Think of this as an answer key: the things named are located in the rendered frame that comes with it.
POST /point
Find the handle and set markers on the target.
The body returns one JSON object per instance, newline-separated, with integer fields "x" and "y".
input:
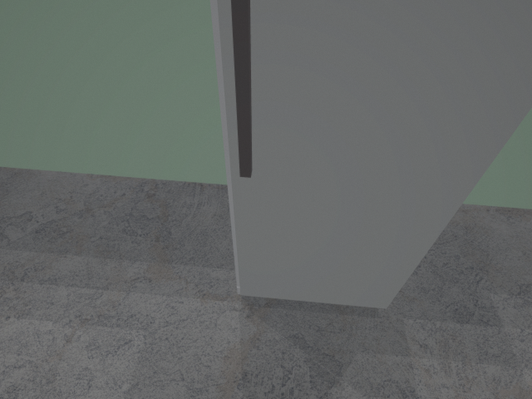
{"x": 242, "y": 71}

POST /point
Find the fridge door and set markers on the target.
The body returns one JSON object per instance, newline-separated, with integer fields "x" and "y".
{"x": 372, "y": 121}

